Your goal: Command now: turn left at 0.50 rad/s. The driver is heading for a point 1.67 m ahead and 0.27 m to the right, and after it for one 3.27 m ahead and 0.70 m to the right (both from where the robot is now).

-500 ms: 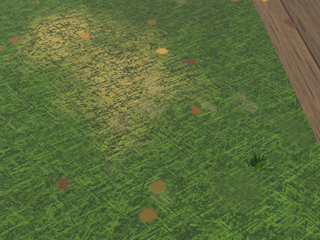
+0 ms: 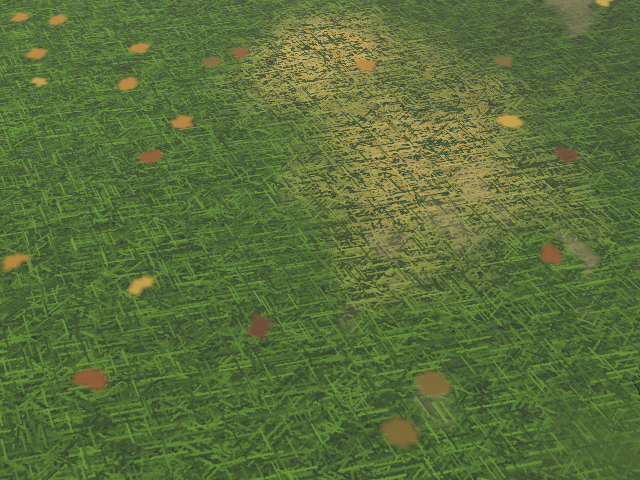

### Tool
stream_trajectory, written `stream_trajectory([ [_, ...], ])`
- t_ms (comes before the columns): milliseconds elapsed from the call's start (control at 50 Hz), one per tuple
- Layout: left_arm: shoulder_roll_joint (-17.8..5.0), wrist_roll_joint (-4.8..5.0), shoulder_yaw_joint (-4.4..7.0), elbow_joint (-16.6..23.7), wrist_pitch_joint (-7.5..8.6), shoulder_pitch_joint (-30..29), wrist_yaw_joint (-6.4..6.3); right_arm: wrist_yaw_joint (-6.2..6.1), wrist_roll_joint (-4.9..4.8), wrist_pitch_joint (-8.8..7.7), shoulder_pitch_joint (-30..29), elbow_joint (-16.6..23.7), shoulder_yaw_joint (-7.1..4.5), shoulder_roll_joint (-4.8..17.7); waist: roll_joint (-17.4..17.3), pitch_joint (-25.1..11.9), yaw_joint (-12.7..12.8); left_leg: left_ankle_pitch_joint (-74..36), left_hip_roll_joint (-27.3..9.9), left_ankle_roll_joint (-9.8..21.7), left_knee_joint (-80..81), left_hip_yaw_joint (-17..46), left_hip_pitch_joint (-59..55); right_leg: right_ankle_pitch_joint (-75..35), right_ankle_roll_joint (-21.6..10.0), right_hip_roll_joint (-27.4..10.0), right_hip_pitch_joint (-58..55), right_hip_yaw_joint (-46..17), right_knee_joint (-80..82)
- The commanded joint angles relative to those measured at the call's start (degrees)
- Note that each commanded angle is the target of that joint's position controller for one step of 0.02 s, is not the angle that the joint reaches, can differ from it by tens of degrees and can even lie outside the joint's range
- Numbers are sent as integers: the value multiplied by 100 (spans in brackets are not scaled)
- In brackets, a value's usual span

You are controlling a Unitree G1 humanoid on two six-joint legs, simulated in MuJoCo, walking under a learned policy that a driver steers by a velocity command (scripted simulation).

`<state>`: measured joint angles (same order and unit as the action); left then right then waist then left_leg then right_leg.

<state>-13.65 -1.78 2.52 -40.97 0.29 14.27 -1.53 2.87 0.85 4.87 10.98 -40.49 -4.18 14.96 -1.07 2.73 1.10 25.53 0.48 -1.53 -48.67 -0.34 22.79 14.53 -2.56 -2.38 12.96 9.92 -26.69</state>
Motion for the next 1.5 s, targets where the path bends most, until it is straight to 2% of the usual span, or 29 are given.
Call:
stream_trajectory([
  [20,-1038,-2,284,187,30,207,39,-24,-63,-130,-170,555,-21,305,1129,-553,98,85,163,179,830,-327,-228,-2567,-992,-1425,-602,-998,372],
  [80,-928,92,251,40,-81,328,56,-128,84,-327,362,391,2,424,379,-746,-225,-1534,25,394,2990,150,-1825,-1635,-317,-1050,264,-500,-699],
  [100,-368,-11,91,235,-134,511,112,-188,147,-418,475,501,-49,913,-1167,-932,-110,-2491,-1700,627,3332,2169,-2634,1176,137,-562,1439,-74,-2024],
  [120,-377,66,57,430,-224,26,48,-254,33,-441,615,471,-156,1279,-1569,-571,-398,-3956,-2336,1515,3140,2652,-1834,2138,233,64,1870,-515,-2519],
  [140,-647,61,114,356,-290,-76,52,-269,-12,-447,664,391,-57,894,-824,-461,-380,-4078,-2014,1643,3082,2193,-1840,1898,264,-96,1810,-891,-2902],
  [180,-598,123,117,73,-296,144,127,-306,8,-442,-59,427,152,395,-565,-283,14,-3782,-1370,1307,3216,1352,-1603,1106,289,-134,1559,-1039,-2751],
  [240,-504,69,89,-352,-332,669,215,-415,39,-539,-121,318,306,110,-529,-539,112,-4441,-1065,1094,3171,584,-1598,631,372,23,830,-1019,-2524],
  [400,-515,78,101,-205,-343,168,204,-501,44,-445,242,4,109,600,-516,-148,-220,-3212,-1531,1506,3012,751,-1643,1258,282,186,1135,-911,-2152],
  [480,-555,18,112,67,-296,-267,338,-449,96,-482,505,-125,-14,770,-543,-26,-400,318,-1861,1685,3817,1386,-1731,1498,45,94,1500,-792,-2014],
  [540,-506,96,119,92,-225,-150,428,-380,94,-584,304,-140,-81,862,-328,17,-189,460,-1910,1530,3964,1198,-1468,1472,-239,93,939,-759,-1392],
  [600,-439,97,144,-346,-103,916,455,-332,24,-581,-142,-125,-126,852,-125,-114,406,722,-1264,998,3057,85,-198,611,-513,517,-1219,-429,237],
  [620,-750,30,246,-605,-32,1582,418,-322,68,-576,-231,-59,-45,573,704,-212,623,789,-740,709,1609,-591,733,1393,-694,-19,-2123,-1449,829],
  [640,-1390,31,377,-452,32,1903,374,-261,134,-600,-533,312,114,103,1899,-144,759,995,100,344,-253,-961,2369,3417,-1307,-1811,-2512,-4577,1767],
  [660,-1282,70,335,-363,31,1568,285,-219,270,-643,-836,373,56,472,1065,465,634,557,-15,348,-720,-26,2787,3360,-1546,-1890,-1762,-4971,2159],
  [700,-1023,122,253,-243,78,958,213,-65,85,-773,-430,164,7,729,617,665,109,-652,-326,288,-756,153,2448,2024,-1284,-1290,-1395,-3894,2089],
  [720,-1023,149,253,-201,142,812,201,-59,144,-785,-276,41,-2,764,549,541,7,-993,-360,230,-713,125,2289,1116,-1142,-1030,-1490,-3468,2051],
  [800,-941,209,231,-391,320,1208,239,-67,233,-666,-283,-31,65,586,456,105,5,-1567,-276,34,-900,-70,2129,-1707,-984,-608,-1600,-2659,1618],
  [1000,-907,135,174,-815,362,1764,71,-12,83,-755,-1814,553,272,388,746,368,382,-2384,16,247,1328,-355,1329,-3486,-834,-592,-1464,-2667,1439],
  [1040,-1016,125,170,-818,413,1449,58,-96,77,-785,-1127,351,207,568,778,98,6,-2132,248,507,1652,-381,159,-4779,-616,-590,-1414,-2527,971],
  [1080,-1158,77,198,-860,430,1257,79,-265,34,-847,547,-162,75,834,697,-786,-741,-1983,349,771,2019,-367,-1624,-5601,-443,-370,-1359,-2207,-882],
  [1100,-906,74,131,-781,452,1321,109,-374,144,-887,1421,-315,-14,1144,295,-1430,-1015,-1006,-610,996,2043,636,-2903,-4047,-403,-117,-539,-2037,-2378],
  [1120,-310,289,29,-753,420,2139,162,-368,275,-879,1769,-402,-187,1738,-1331,-2219,-624,-324,-2260,1982,2484,3800,-4338,150,-77,999,1298,-1578,-4729],
  [1140,-778,66,79,-799,440,1816,153,-269,41,-829,1444,-490,-118,1288,-828,-1828,-573,-152,-2135,2017,3299,4846,-3802,1154,-202,973,1931,-1831,-5199],
  [1160,-810,29,94,-660,450,1245,180,-239,-20,-837,734,-395,-59,986,-470,-848,-302,-191,-1938,1951,3360,3834,-2918,606,-226,549,2180,-1726,-5111],
  [1180,-797,-23,56,-575,477,795,208,-204,-5,-867,498,-386,3,677,-18,-523,-301,-858,-1672,1866,3416,3135,-2310,295,-230,332,2102,-1593,-4799],
  [1220,-669,-120,26,-434,412,567,265,-209,-9,-919,550,-583,98,434,-129,-236,-38,-1859,-1150,1658,3562,2328,-1560,269,-126,72,1837,-1470,-4242],
  [1280,-447,-150,-63,-357,320,496,320,-210,-47,-1006,817,-786,65,548,-270,-238,96,-2661,-945,1733,3705,1860,-1184,343,98,-44,1689,-1255,-3525],
  [1360,-334,-98,-184,60,289,-676,335,-230,-62,-961,1101,-870,0,702,-279,113,-136,-2245,-757,1662,3997,1609,-700,-436,368,-120,1768,-1008,-2060],
  [1500,-531,37,-162,395,370,-1496,275,-232,-8,-903,1434,-852,-119,927,-313,-96,-393,-2822,-787,1261,3255,1926,-1158,-865,422,208,979,-1060,-647],
])
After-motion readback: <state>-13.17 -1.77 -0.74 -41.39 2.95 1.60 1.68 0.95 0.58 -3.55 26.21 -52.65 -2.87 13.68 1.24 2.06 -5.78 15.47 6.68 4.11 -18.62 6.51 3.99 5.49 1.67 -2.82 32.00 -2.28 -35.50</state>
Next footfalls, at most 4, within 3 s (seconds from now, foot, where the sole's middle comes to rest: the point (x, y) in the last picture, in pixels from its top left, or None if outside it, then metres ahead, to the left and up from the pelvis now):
0.08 left None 0.03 0.11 -0.78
0.62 right None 0.00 -0.08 -0.78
1.10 left None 0.41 -0.04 -0.78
1.58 right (496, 427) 0.58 -0.31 -0.78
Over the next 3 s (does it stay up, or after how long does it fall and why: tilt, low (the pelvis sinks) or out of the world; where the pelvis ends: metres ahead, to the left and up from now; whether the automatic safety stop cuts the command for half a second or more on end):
stays up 1.19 -0.17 0.00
